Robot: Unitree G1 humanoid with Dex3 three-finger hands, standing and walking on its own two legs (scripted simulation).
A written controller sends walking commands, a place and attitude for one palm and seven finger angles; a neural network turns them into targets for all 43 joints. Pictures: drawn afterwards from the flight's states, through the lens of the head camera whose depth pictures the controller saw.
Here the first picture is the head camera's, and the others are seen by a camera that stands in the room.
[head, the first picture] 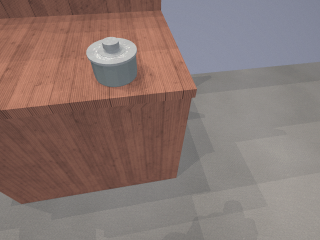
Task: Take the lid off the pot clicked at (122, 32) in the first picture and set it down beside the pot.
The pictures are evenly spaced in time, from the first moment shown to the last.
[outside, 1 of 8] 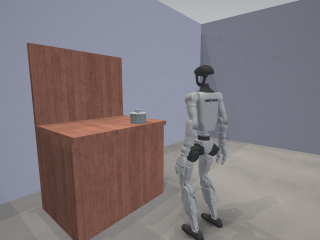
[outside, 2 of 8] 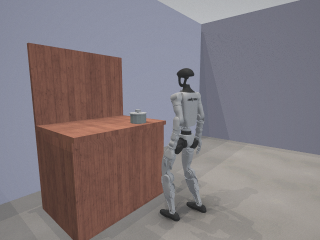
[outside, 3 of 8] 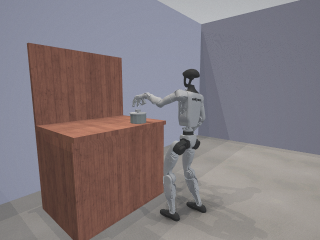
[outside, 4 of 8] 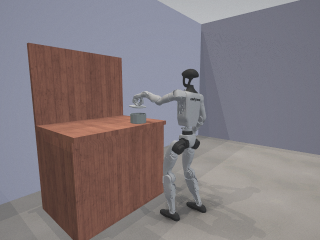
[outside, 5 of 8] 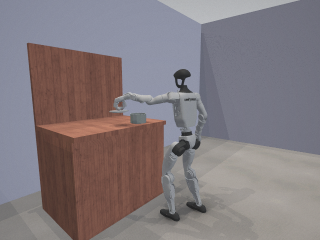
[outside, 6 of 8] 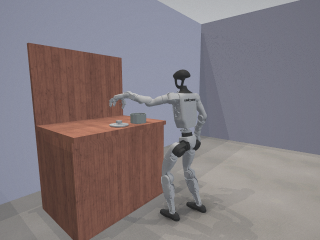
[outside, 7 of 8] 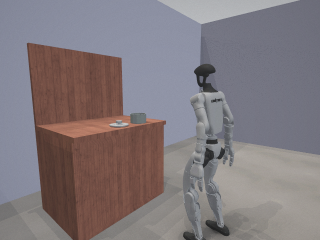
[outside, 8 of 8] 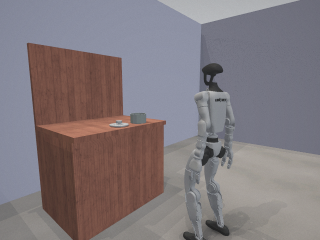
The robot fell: no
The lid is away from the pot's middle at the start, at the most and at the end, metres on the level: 0.00 0.25 0.24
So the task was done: yes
